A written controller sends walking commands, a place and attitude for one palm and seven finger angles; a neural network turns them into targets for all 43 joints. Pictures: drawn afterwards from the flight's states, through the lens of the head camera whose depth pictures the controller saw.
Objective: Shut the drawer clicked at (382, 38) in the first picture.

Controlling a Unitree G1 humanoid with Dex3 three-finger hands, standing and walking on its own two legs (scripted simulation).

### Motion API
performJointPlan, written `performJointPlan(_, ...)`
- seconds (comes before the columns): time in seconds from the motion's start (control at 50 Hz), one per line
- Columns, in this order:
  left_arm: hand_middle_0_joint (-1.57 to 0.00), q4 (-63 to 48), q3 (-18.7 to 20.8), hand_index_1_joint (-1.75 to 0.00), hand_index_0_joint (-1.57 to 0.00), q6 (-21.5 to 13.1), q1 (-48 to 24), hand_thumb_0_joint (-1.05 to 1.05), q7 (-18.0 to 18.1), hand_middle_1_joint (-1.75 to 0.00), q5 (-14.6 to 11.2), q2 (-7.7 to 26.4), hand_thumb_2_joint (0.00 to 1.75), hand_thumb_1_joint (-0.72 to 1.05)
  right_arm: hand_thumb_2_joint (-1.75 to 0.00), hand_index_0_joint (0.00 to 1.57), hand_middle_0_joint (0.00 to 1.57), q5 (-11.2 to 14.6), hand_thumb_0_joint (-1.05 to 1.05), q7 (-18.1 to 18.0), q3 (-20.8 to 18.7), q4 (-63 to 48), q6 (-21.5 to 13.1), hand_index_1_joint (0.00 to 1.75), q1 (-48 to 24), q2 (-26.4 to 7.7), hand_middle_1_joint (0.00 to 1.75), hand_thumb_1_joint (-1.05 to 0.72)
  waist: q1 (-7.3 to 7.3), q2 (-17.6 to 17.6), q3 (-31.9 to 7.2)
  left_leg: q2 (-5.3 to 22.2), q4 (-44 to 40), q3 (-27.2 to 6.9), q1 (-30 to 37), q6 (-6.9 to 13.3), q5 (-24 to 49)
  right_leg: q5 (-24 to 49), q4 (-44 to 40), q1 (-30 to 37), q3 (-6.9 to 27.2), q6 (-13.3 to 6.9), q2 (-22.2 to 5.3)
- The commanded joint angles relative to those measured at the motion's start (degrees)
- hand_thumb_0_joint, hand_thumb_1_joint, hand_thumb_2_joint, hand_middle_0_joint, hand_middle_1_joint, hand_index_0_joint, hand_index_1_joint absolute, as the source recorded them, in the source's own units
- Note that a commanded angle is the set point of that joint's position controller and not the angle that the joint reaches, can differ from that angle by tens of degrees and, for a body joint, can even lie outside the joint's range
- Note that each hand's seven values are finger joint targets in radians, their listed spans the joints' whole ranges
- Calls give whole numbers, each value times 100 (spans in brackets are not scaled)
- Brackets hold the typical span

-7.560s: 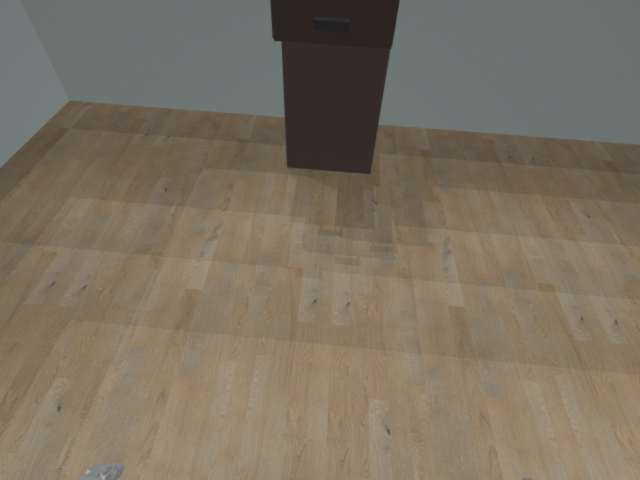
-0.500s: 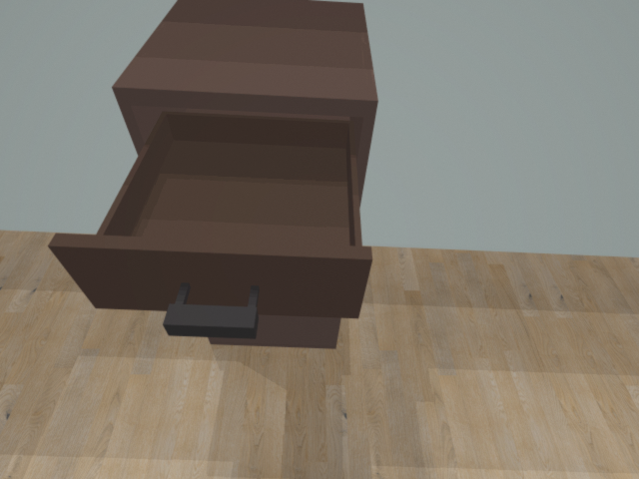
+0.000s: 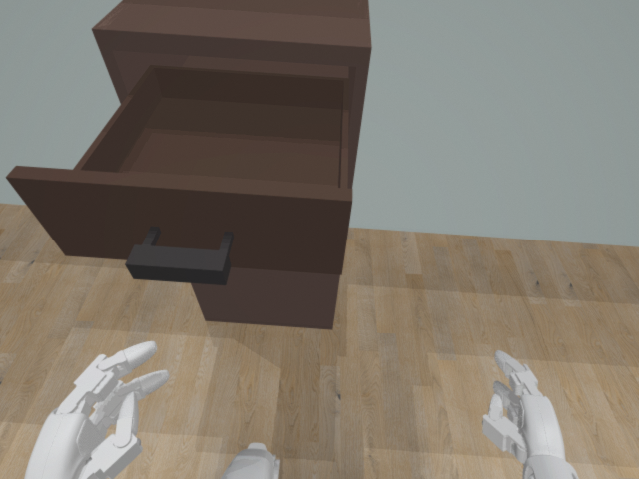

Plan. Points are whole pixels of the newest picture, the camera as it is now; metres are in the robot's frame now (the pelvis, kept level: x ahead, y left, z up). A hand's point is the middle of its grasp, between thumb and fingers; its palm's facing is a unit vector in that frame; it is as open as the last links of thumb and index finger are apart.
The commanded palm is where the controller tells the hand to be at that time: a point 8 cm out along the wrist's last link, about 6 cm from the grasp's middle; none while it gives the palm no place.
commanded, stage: raise the hand and make a fist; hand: left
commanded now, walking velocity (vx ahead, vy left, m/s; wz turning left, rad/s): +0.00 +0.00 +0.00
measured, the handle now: (185, 250) +0.34 +0.19 +0.11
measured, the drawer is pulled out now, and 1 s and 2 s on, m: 0.30 0.30 0.30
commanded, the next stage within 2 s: bring the fist close to the handle in 1.48 s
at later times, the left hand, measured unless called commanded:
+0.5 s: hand (133, 402) +0.17 +0.19 +0.11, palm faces +0.03 -1.00 -0.06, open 3.5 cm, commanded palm +0.13 +0.23 +0.13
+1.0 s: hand (142, 376) +0.17 +0.16 +0.19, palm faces +0.00 -1.00 -0.07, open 3.2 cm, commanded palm +0.12 +0.20 +0.20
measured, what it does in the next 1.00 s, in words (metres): stands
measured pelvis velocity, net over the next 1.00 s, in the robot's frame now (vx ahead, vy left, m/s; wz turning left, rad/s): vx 0.02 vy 0.02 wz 0.01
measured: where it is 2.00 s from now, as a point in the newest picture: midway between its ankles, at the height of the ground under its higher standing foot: outside the picture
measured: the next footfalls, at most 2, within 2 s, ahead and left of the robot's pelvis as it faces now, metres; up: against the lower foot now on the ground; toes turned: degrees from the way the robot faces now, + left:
none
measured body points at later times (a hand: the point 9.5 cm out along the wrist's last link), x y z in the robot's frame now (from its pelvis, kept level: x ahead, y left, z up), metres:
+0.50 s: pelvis +0.02 +0.01 +0.03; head +0.03 -0.01 +0.48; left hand +0.16 +0.24 +0.12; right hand +0.19 -0.24 -0.04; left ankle +0.07 +0.14 -0.67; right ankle -0.02 -0.10 -0.67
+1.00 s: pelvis +0.02 +0.02 +0.04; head -0.01 +0.00 +0.49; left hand +0.16 +0.21 +0.19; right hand +0.23 -0.17 +0.00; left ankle +0.07 +0.14 -0.67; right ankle -0.02 -0.10 -0.67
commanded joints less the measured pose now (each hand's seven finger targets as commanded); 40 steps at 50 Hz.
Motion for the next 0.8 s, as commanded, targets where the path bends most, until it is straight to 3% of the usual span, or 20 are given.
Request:
performJointPlan(0.0, -64, -2166, 235, -78, -64, -636, -1074, 0, 103, -78, -275, 647, 90, 90, -90, 20, 20, 58, 0, -222, -29, -792, -340, 30, -50, -551, 30, -90, -400, 375, -387, -257, -394, 63, 1026, 369, 182, 249, -1770, -695, 794, 230, -76)
performJointPlan(0.02, -66, -2078, 197, -80, -66, -563, -1217, 0, 47, -80, -214, 757, 90, 90, -90, 20, 20, 67, 0, -267, -10, -746, -357, 30, -51, -590, 30, -90, -473, 234, -208, -225, -331, 23, 966, 394, 94, 82, -1866, -773, 887, 258, -74)
performJointPlan(0.06, -70, -1847, 94, -84, -70, -334, -1188, 0, -158, -84, -183, 817, 90, 90, -90, 20, 20, 114, 0, -327, 25, -709, -415, 30, -27, -638, 30, -90, -457, 238, -152, -223, -407, -7, 962, 403, 53, 33, -2008, -667, 997, 279, -136)
performJointPlan(0.12, -76, -1597, 401, -91, -76, 237, -865, 0, -309, -91, -197, 1090, 90, 90, -90, 20, 20, 164, 0, -364, 71, -708, -420, 30, -120, -650, 30, -90, -228, 197, -416, -253, -578, -30, 1112, 422, 262, 412, -2160, -125, 1103, 368, -214)
performJointPlan(0.14, -78, -1697, 405, -93, -78, 398, -715, 0, -318, -93, -239, 1016, 90, 90, -90, 20, 20, 180, 0, -363, 86, -744, -410, 30, -98, -605, 30, -90, -146, 288, -557, -266, -672, -9, 1239, 415, 414, 722, -2177, 79, 1098, 388, -273)
performJointPlan(0.22, -86, -1472, 1022, -101, -86, 848, -50, 0, -55, -101, -398, 1092, 90, 90, -90, 20, 20, 174, 0, -354, 90, -714, -344, 30, -329, -460, 30, -90, 176, -214, -550, -260, -1000, -52, 1383, 359, 820, 1779, -2150, 703, 895, 504, -290)
performJointPlan(0.24, -88, -1663, 872, -104, -88, 828, 9, 0, -18, -104, -438, 876, 90, 90, -90, 20, 20, 183, 0, -342, 92, -745, -333, 30, -267, -427, 30, -90, 149, -302, -526, -271, -1085, -28, 1470, 354, 928, 2092, -2122, 762, 807, 522, -297)
performJointPlan(0.32, -96, -1986, 758, -112, -96, 677, 534, 0, 41, -112, -376, 791, 90, 90, -90, 20, 20, 175, 0, -242, 57, -752, -390, 30, -268, -433, 30, -90, 193, -210, -514, -291, -1214, 11, 1778, 359, 1340, 3130, -2002, 955, 629, 586, -250)
performJointPlan(0.34, -98, -2174, 498, -114, -98, 630, 645, 0, 5, -114, -351, 599, 90, 90, -90, 20, 20, 189, 0, -205, 56, -816, -415, 30, -171, -423, 30, -90, 144, -171, -480, -310, -1271, 48, 1845, 364, 1404, 3236, -1965, 907, 520, 553, -222)
performJointPlan(0.38, -102, -2486, 232, -119, -102, 554, 566, 0, -37, -119, -332, 505, 90, 90, -90, 20, 20, 199, 0, -162, 49, -864, -508, 30, -103, -469, 30, -90, 56, -47, -493, -305, -1345, 53, 2010, 383, 1409, 3032, -1944, 773, 356, 483, -145)
performJointPlan(0.42, -106, -2643, 163, -123, -106, 506, 503, 0, 39, -123, -298, 526, 90, 90, -90, 20, 20, 194, 0, -168, 49, -838, -569, 30, -130, -508, 30, -90, 5, -194, -259, -291, -1378, 21, 2030, 405, 1235, 2564, -2046, 636, 332, 435, -97)
performJointPlan(0.46, -110, -3036, -1, -127, -110, 462, 477, 0, 107, -127, -214, 506, 90, 90, -90, 20, 20, 198, 0, -151, 57, -919, -611, 30, -31, -524, 30, -90, 5, 102, -395, -299, -1484, 48, 2182, 420, 1169, 2141, -2009, 548, 207, 317, -28)
performJointPlan(0.52, -116, -3391, -7, -134, -116, 451, 474, 0, 333, -134, -69, 578, 90, 90, -90, 20, 20, 184, 0, -139, 77, -897, -640, 30, -70, -514, 30, -90, 22, 238, -391, -276, -1535, 34, 2298, 432, 1114, 1867, -2016, 545, 119, 250, 2)
performJointPlan(0.58, -122, -3625, -268, -140, -122, 593, 476, 0, 441, -140, -2, 396, 90, 90, -90, 20, 20, 209, 0, -105, 124, -1004, -627, 30, -80, -499, 30, -90, -2, 295, -366, -245, -1658, 11, 2379, 411, 937, 1624, -2008, 509, 12, 224, 29)
performJointPlan(0.6, -124, -3690, -304, -143, -124, 685, 573, 0, 475, -143, 7, 376, 90, 90, -90, 20, 20, 208, 0, -88, 151, -1055, -628, 30, -113, -482, 30, -90, 51, 344, -368, -242, -1711, -6, 2363, 406, 894, 1586, -2013, 555, -13, 214, 27)
performJointPlan(0.62, -126, -3694, -230, -145, -126, 795, 552, 0, 545, -145, 73, 479, 90, 90, -90, 20, 20, 203, 0, -88, 166, -1018, -590, 30, -170, -503, 30, -90, 43, 256, -310, -227, -1726, -27, 2368, 420, 847, 1551, -2067, 583, -8, 213, 34)
performJointPlan(0.66, -130, -3946, -520, -149, -130, 1014, 545, 0, 550, -149, 104, 272, 90, 90, -90, 20, 20, 221, 0, -64, 218, -1152, -560, 30, -148, -483, 30, -90, 48, 374, -296, -228, -1823, -15, 2431, 405, 796, 1520, -2075, 637, -52, 206, 33)
performJointPlan(0.72, -136, -4040, -362, -156, -136, 1386, 513, 0, 659, -156, 180, 474, 90, 90, -90, 20, 20, 218, 0, -65, 283, -1154, -512, 30, -260, -487, 30, -90, 113, 369, -135, -200, -1918, -51, 2439, 403, 714, 1470, -2181, 737, -58, 199, 44)
performJointPlan(0.74, -138, -4168, -599, -158, -138, 1485, 574, 0, 668, -158, 204, 272, 90, 90, -90, 20, 20, 221, 0, -48, 321, -1216, -486, 30, -194, -453, 30, -90, 97, 406, -82, -209, -1976, -40, 2480, 395, 707, 1469, -2185, 721, -90, 192, 46)
performJointPlan(0.78, -140, -4355, -584, -160, -140, 1663, 369, 0, 704, -160, 183, 348, 90, 90, -90, 20, 20, 227, 0, -48, 364, -1272, -487, 30, -215, -461, 30, -90, 83, 245, -48, -185, -2032, -63, 2507, 388, 645, 1417, -2229, 767, -113, 205, 54)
